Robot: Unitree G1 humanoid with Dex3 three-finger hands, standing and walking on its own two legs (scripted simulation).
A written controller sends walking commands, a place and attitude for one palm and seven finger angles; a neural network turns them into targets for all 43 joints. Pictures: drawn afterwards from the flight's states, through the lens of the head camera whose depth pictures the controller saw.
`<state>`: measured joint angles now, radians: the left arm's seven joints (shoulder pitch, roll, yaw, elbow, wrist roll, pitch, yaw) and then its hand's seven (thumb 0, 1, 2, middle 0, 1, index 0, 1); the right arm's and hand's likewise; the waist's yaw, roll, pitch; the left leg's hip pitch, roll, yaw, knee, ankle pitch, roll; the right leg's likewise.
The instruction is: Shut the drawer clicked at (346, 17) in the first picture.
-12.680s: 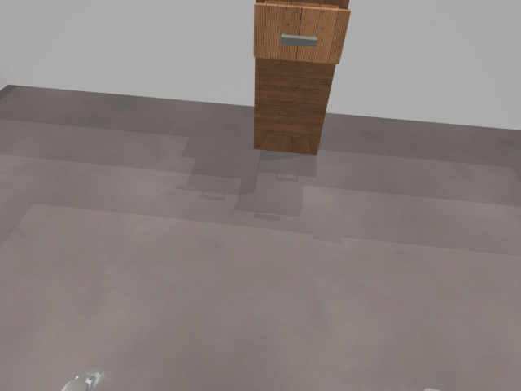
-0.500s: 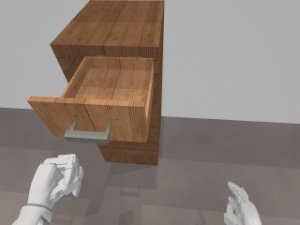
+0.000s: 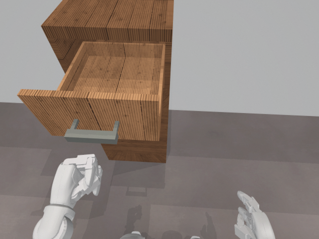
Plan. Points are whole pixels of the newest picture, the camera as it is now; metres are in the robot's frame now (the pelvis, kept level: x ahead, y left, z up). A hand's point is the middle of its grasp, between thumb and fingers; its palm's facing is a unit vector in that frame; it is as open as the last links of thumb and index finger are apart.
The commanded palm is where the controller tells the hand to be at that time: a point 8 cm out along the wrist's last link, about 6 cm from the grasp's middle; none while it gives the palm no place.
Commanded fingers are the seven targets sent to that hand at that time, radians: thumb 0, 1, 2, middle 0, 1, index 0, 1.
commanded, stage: bring the fist close to the handle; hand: left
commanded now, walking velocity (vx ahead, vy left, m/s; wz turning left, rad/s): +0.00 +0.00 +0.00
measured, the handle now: (94, 129) +0.37 +0.19 +0.05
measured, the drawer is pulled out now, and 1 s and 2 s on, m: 0.23 0.23 0.10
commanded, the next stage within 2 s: push the drawer shut in 0.46 s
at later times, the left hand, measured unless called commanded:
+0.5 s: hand (97, 177) +0.25 +0.16 +0.05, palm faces -0.01 -1.00 -0.04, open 3.3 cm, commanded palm +0.23 +0.22 +0.05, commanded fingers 0.00 0.90 0.90 -1.40 -1.60 -1.40 -1.60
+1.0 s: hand (101, 156) +0.30 +0.16 +0.05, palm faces +0.00 -1.00 -0.05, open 3.2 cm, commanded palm +0.28 +0.21 +0.05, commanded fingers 0.00 0.90 0.90 -1.40 -1.60 -1.40 -1.60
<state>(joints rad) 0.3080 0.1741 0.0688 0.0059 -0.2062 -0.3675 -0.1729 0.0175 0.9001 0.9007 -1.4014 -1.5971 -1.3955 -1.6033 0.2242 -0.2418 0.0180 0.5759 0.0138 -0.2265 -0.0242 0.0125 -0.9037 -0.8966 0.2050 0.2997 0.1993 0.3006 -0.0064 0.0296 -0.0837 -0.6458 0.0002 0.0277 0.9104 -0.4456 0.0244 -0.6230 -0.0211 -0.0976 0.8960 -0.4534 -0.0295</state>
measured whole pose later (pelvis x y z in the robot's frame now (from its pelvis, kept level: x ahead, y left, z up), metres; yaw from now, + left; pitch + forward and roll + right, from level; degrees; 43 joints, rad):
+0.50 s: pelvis +0.00 +0.00 -0.01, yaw +0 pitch +11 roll -1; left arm 0.27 0.20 0.09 0.04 -0.22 -0.35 -0.15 0.02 0.90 0.90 -1.40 -1.60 -1.39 -1.60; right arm 0.24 -0.25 0.01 0.54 0.02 -0.15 -0.03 0.01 -0.90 -0.90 0.21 0.30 0.20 0.30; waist -0.02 0.03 -0.10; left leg -0.70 0.01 0.02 0.96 -0.46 0.02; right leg -0.67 -0.01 -0.10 0.94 -0.46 -0.03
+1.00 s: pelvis +0.00 -0.01 +0.00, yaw +0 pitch +12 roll +0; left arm 0.05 0.23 0.14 0.24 -0.23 -0.34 -0.18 0.02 0.87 0.91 -1.40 -1.60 -1.39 -1.60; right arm 0.24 -0.26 0.02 0.59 0.03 -0.12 -0.03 0.01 -0.90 -0.90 0.21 0.30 0.20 0.30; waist -0.02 0.04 -0.10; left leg -0.69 0.02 0.02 0.93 -0.45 0.01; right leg -0.67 -0.01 -0.10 0.92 -0.46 -0.05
